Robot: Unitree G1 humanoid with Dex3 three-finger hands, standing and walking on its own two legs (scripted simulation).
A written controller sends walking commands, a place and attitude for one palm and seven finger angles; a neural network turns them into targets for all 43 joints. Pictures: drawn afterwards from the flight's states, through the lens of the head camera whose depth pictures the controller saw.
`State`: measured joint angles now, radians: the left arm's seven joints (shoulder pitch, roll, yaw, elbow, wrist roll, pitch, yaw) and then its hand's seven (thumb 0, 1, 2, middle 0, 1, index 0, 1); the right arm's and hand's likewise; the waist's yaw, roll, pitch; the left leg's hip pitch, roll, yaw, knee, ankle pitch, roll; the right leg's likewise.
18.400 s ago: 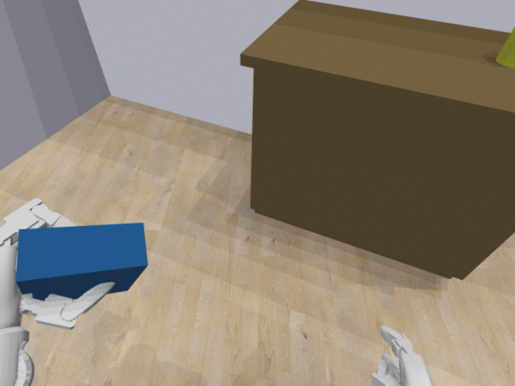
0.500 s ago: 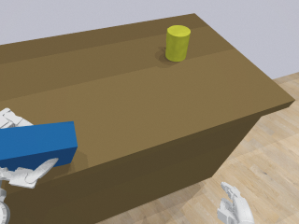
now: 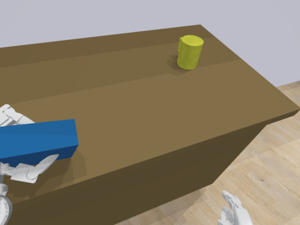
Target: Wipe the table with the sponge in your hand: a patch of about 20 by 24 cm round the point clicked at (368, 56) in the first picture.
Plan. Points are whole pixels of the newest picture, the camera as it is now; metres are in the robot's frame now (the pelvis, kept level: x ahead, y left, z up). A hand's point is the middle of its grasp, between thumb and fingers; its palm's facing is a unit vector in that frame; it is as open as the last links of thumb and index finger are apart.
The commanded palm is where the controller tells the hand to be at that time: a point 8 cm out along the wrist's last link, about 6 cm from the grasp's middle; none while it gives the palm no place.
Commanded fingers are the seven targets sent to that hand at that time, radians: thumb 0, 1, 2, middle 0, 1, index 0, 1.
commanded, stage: come to a stop and stand still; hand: left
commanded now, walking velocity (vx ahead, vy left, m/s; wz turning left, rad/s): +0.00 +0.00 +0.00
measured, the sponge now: (52, 143) +0.23 +0.22 +0.15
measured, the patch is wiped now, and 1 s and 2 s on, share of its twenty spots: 0.00 0.00 0.00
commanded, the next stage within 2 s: look again from close up in 0.52 s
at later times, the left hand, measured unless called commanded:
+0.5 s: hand (7, 140) +0.22 +0.30 +0.17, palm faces +0.42 -0.84 -0.33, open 9.1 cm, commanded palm +0.16 +0.33 +0.18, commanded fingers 0.00 0.10 1.30 -1.20 -1.60 -1.20 -1.60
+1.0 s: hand (16, 147) +0.21 +0.27 +0.17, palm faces +0.45 -0.83 -0.33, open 9.1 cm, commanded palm +0.15 +0.30 +0.18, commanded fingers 0.00 0.10 1.30 -1.20 -1.60 -1.20 -1.60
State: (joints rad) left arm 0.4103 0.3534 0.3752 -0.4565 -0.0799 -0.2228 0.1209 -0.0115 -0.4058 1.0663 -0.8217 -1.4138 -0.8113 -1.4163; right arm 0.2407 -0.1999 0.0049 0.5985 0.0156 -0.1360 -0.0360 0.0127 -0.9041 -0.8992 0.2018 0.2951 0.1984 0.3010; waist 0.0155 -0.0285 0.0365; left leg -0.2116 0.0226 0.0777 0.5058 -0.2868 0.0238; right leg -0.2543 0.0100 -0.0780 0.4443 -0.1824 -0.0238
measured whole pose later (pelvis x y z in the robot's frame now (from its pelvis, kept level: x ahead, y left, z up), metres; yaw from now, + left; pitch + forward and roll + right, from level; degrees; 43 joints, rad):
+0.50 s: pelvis +0.01 +0.04 +0.00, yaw +1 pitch -2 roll -1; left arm 0.39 0.35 0.36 -0.50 -0.04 -0.21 0.12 -0.01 -0.41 1.07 -0.82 -1.42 -0.81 -1.42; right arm 0.20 -0.17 0.02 0.56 0.01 -0.12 0.00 0.01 -0.90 -0.90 0.21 0.30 0.20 0.30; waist 0.04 -0.04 0.10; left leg -0.16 -0.04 0.09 0.48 -0.29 0.08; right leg -0.21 -0.05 -0.06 0.44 -0.19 0.02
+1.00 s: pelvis +0.00 +0.02 +0.00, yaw +1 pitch -2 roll -1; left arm 0.42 0.33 0.36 -0.49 -0.04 -0.20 0.15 0.00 -0.41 1.07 -0.82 -1.42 -0.81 -1.42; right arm 0.20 -0.21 -0.01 0.57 0.01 -0.10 -0.03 0.01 -0.90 -0.90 0.20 0.30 0.20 0.30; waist 0.02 -0.02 0.07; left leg -0.18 -0.01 0.06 0.47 -0.27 0.05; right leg -0.20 -0.02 -0.09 0.40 -0.16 0.00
